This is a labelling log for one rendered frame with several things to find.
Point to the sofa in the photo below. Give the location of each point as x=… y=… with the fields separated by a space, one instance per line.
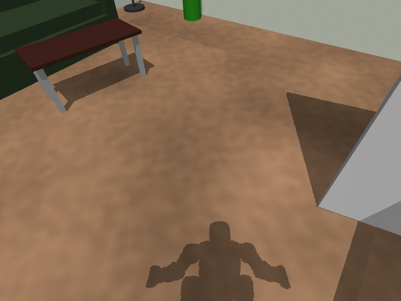
x=24 y=22

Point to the floor lamp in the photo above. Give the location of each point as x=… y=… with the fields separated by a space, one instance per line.
x=134 y=7

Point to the coffee table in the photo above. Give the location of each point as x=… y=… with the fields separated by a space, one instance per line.
x=64 y=47

